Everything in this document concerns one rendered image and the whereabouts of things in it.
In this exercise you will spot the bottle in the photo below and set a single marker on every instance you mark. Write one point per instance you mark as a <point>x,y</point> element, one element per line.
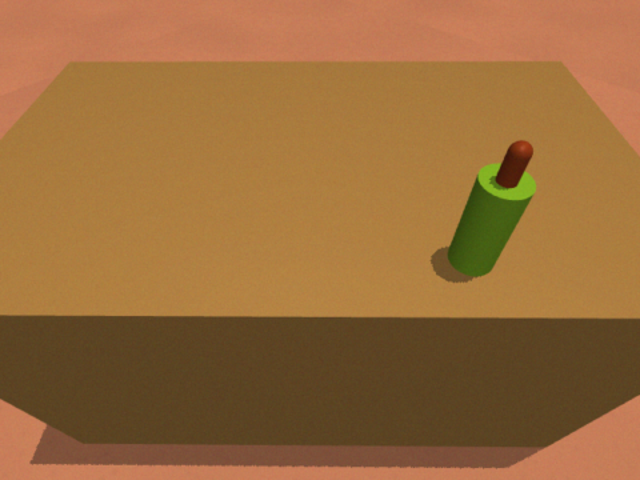
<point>498,199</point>

